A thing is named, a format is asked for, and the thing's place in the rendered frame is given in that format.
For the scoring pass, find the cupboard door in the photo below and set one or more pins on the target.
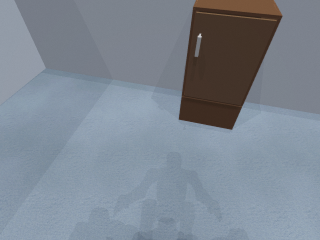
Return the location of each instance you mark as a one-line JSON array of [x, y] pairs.
[[230, 50]]

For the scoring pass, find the handle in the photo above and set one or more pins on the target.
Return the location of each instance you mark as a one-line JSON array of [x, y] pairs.
[[198, 45]]

